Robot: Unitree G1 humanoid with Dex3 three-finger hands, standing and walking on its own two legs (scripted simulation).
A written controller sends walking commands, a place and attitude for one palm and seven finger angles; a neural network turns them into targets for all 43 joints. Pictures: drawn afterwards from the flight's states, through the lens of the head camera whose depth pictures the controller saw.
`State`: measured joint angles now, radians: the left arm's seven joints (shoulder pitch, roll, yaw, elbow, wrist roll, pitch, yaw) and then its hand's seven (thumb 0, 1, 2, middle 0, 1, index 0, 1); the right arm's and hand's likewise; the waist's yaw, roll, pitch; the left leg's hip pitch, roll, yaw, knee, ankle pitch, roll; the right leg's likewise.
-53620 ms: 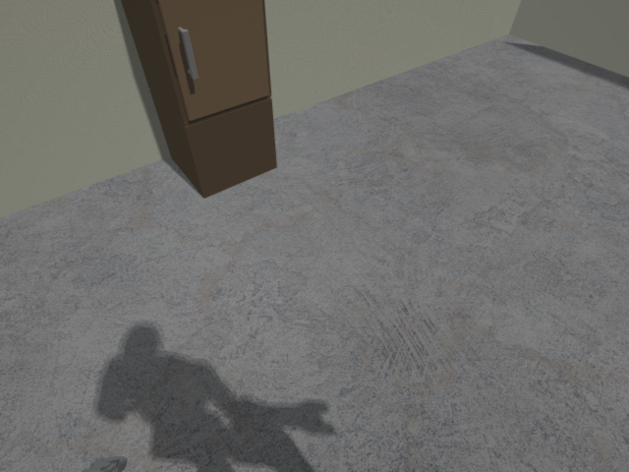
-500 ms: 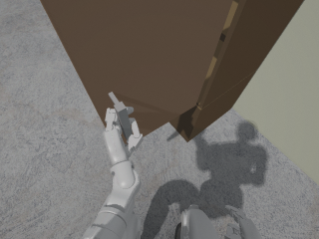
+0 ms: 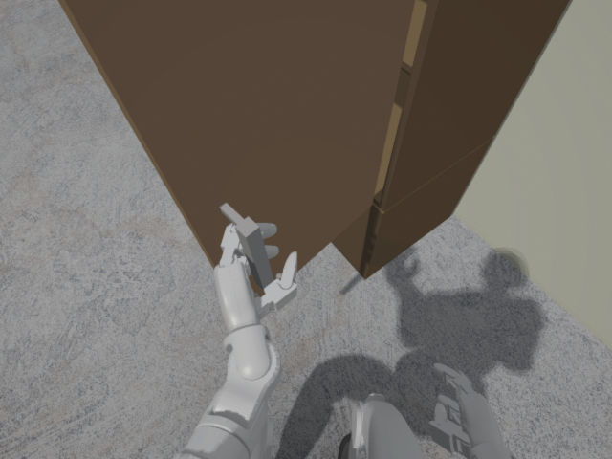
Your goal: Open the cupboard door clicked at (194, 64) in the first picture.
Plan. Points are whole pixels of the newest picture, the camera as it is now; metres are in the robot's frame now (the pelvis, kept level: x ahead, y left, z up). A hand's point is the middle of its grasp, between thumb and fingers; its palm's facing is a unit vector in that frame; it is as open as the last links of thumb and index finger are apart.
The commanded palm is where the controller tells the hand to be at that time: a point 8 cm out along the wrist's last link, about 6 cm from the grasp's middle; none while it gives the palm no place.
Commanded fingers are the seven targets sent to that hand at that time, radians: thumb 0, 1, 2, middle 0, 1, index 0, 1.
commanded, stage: open thumb and fingers to let go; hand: left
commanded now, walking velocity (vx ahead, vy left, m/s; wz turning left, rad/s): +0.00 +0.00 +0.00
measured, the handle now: (248, 249) +0.38 +0.09 +0.02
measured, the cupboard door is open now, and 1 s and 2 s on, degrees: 98 99 98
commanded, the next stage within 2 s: slide the hand sideways off the handle in 0.54 s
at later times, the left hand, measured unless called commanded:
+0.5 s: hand (278, 275) +0.34 +0.05 +0.02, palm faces +0.29 -0.96 -0.03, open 14.5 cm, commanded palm +0.30 +0.10 +0.02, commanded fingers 0.00 -0.50 0.30 -0.15 -0.30 -0.15 -0.30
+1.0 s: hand (266, 304) +0.30 +0.06 +0.02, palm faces -0.18 -0.98 +0.04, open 16.2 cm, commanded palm +0.28 +0.12 +0.02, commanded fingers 0.00 -0.50 0.30 -0.15 -0.30 -0.15 -0.30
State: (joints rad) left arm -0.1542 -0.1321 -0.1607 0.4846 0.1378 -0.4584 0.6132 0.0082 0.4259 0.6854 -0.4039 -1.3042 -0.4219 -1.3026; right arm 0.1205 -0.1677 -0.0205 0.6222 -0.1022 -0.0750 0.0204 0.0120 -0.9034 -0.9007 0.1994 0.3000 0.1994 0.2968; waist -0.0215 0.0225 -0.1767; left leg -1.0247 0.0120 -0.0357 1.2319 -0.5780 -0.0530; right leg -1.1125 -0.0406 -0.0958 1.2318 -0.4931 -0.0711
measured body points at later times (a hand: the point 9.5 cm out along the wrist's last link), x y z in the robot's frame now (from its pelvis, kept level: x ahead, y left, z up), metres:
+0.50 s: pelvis +0.00 +0.01 +0.00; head +0.10 -0.01 +0.44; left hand +0.32 +0.10 +0.02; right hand +0.15 -0.22 -0.13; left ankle +0.01 +0.15 -0.63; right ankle +0.05 -0.08 -0.63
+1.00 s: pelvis -0.01 +0.04 -0.01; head +0.09 +0.03 +0.43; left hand +0.31 +0.11 +0.02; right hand +0.15 -0.20 -0.12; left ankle +0.01 +0.15 -0.63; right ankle +0.05 -0.08 -0.63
